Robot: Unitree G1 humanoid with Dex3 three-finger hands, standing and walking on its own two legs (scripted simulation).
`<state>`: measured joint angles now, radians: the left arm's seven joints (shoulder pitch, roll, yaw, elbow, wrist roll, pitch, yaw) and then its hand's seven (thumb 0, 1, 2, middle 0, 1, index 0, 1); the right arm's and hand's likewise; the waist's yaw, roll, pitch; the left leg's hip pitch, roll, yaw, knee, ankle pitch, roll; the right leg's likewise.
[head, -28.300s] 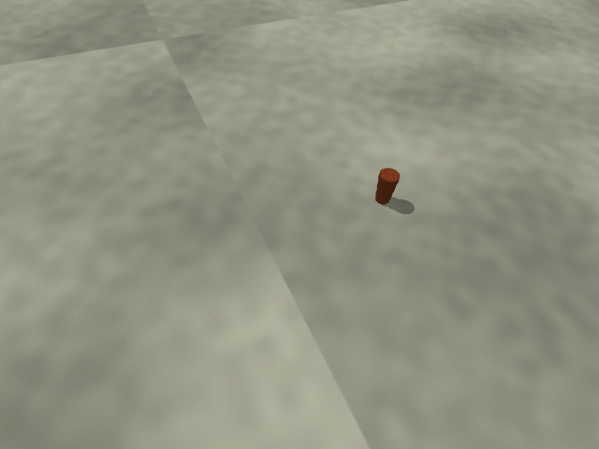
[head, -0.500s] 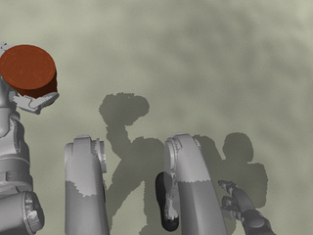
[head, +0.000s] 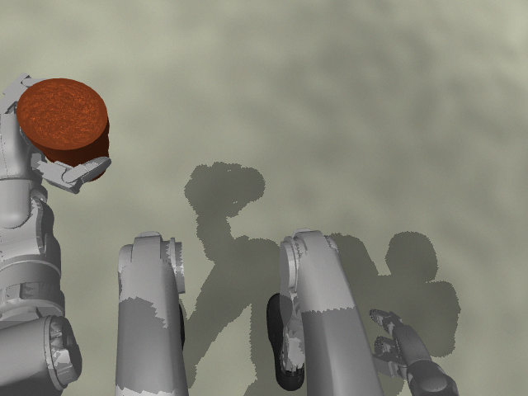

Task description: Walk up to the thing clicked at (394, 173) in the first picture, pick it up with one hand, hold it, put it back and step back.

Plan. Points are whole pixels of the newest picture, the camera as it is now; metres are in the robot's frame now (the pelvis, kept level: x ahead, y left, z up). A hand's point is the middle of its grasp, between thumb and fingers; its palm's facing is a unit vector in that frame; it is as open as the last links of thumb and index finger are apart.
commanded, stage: lift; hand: left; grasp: from the side
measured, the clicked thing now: (75, 141) +0.44 +0.25 -0.05
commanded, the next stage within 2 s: none
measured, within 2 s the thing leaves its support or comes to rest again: neither
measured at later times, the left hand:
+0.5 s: hand (48, 126) +0.42 +0.24 +0.04, palm faces +0.14 -0.99 -0.04, open 11.2 cm
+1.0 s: hand out of the picture +0.38 +0.23 +0.21, palm faces +0.16 -0.99 -0.05, open 11.2 cm
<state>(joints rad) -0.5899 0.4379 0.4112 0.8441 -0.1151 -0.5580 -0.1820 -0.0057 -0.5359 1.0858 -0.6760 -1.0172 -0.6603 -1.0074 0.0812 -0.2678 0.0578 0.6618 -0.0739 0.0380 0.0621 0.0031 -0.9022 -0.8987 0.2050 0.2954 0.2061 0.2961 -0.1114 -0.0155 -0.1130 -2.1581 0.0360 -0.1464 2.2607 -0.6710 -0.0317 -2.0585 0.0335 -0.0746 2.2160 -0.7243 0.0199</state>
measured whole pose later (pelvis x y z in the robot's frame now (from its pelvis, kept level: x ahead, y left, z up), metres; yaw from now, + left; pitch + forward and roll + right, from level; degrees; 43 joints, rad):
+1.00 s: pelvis +0.03 +0.01 +0.19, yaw +4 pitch +27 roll -5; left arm -0.15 0.29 0.21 0.23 -0.19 -0.24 -0.10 -0.01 -0.55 1.11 -0.67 -1.03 -0.65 -1.02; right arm 0.14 -0.23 0.00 0.59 0.04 -0.03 -0.03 0.01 -0.91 -0.89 0.21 0.29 0.21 0.30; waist -0.04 0.03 -0.20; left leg -1.51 0.05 -0.09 1.66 -0.63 -0.02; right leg -1.42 0.01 -0.05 1.61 -0.67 0.02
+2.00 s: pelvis +0.07 +0.01 +0.33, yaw +7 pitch +11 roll -2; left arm -0.09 0.22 0.14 0.36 -0.18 -0.31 -0.10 -0.01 -0.54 1.10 -0.67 -1.03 -0.65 -1.02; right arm 0.24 -0.22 0.01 0.63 0.02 -0.06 -0.03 0.01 -0.91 -0.90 0.20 0.30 0.21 0.30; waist -0.04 0.02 -0.08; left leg -0.76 0.04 -0.04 1.02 -0.46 -0.01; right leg -0.68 0.00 -0.03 0.97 -0.48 0.02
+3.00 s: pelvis +0.08 +0.01 +0.36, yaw +7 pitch +6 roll -1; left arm -0.11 0.20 0.15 0.41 -0.19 -0.32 -0.12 -0.01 -0.51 1.06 -0.67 -1.01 -0.65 -1.00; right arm 0.22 -0.22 0.01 0.65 0.02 -0.05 -0.02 0.01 -0.92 -0.90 0.20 0.30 0.20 0.30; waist -0.02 0.01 -0.03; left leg -0.56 0.03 -0.03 0.86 -0.40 -0.02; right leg -0.50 0.00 -0.02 0.82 -0.43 0.01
